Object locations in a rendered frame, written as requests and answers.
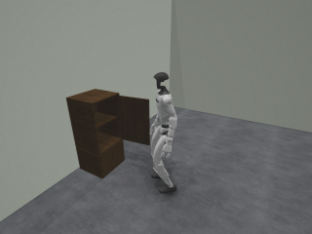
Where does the cupboard door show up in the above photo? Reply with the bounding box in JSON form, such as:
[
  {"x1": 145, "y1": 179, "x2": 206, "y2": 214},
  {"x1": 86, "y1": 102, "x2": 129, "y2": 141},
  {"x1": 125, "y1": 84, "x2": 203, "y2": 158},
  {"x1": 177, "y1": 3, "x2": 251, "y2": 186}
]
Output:
[{"x1": 119, "y1": 96, "x2": 150, "y2": 145}]

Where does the robot left hand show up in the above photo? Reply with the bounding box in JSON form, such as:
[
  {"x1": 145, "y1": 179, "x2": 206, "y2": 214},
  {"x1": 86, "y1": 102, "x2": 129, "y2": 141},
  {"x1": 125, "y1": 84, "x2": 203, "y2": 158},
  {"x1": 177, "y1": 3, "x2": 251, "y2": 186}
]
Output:
[{"x1": 160, "y1": 143, "x2": 172, "y2": 160}]

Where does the left robot forearm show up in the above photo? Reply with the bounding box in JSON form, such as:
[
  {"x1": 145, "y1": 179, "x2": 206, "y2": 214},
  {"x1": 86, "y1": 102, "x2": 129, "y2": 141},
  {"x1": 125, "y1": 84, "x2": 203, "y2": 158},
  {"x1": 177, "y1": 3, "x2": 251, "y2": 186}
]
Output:
[{"x1": 166, "y1": 117, "x2": 177, "y2": 144}]

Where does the robot left upper arm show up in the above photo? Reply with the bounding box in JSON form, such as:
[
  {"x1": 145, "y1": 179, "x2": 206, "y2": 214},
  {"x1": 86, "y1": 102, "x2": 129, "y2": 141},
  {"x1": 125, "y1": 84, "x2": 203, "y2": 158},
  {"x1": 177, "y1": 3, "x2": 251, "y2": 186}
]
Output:
[{"x1": 162, "y1": 95, "x2": 177, "y2": 123}]

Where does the humanoid robot head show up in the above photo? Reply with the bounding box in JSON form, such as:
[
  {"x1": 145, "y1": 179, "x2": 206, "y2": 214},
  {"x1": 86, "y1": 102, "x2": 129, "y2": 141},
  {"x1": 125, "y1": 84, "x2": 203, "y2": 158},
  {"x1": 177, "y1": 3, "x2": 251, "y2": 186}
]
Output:
[{"x1": 153, "y1": 72, "x2": 170, "y2": 96}]

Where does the robot right hand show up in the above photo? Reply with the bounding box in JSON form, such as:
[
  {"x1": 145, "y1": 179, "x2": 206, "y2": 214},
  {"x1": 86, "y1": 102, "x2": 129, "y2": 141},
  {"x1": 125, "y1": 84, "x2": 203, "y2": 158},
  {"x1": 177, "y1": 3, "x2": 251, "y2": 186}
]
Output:
[{"x1": 149, "y1": 123, "x2": 159, "y2": 135}]

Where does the right robot forearm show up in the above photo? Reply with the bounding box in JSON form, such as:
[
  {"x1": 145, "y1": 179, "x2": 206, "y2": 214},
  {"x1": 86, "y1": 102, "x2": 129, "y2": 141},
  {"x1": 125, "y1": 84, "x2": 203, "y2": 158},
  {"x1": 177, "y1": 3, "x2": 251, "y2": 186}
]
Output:
[{"x1": 154, "y1": 113, "x2": 160, "y2": 125}]

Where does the right robot thigh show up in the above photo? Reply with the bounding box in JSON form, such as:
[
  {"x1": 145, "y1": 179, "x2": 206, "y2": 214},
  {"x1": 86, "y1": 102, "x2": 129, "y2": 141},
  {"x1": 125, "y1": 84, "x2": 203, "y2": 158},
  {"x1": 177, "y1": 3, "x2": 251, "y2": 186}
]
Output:
[{"x1": 151, "y1": 126, "x2": 161, "y2": 155}]

